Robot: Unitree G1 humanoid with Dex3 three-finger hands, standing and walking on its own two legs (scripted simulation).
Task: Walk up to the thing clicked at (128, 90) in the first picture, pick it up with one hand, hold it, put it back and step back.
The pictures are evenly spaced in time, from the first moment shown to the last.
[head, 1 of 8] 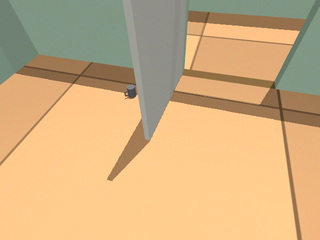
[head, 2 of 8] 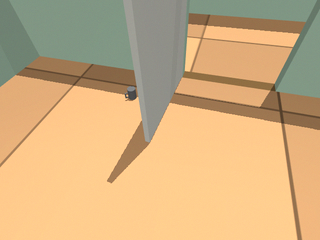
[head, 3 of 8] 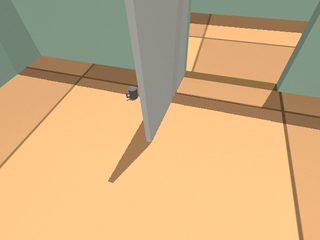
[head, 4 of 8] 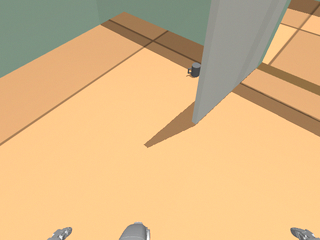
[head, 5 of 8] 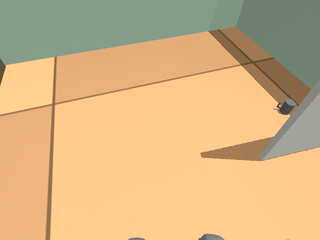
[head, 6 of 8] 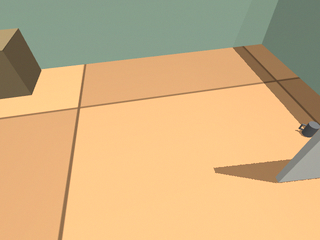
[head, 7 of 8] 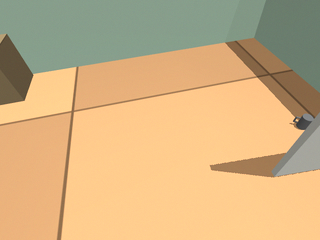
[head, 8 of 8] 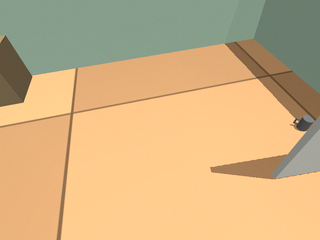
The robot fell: no
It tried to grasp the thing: no
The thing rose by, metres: 0.00
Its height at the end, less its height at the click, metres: +0.00
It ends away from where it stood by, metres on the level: 0.00
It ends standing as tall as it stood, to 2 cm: yes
